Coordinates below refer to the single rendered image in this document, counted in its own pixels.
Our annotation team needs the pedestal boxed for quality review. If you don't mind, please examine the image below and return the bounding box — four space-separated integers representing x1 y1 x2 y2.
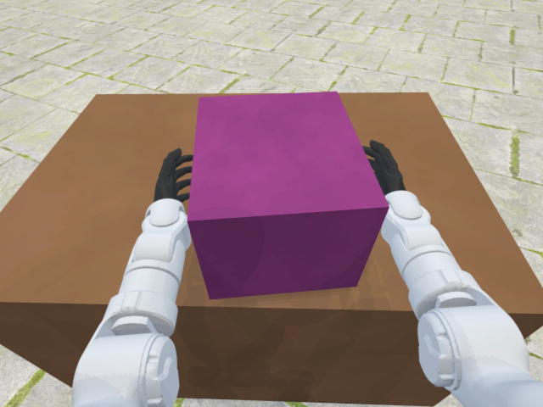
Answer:
0 92 543 407

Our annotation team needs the robot left hand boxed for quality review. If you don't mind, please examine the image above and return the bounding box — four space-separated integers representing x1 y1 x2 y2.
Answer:
154 148 193 203

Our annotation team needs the robot right upper arm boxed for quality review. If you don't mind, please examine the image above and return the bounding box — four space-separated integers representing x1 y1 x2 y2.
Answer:
417 305 543 407

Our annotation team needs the carton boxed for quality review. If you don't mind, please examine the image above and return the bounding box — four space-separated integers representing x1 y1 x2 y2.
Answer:
188 92 389 300

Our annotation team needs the robot right hand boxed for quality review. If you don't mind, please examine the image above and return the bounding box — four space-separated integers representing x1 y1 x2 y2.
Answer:
362 140 406 196

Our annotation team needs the robot left upper arm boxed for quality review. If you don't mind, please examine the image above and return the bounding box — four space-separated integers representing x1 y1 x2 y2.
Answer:
74 332 179 407

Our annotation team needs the left robot forearm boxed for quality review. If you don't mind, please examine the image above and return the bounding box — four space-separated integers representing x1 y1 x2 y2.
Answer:
72 198 191 406

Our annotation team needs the right robot forearm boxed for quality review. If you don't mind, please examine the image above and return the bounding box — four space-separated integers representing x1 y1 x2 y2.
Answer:
381 191 530 368

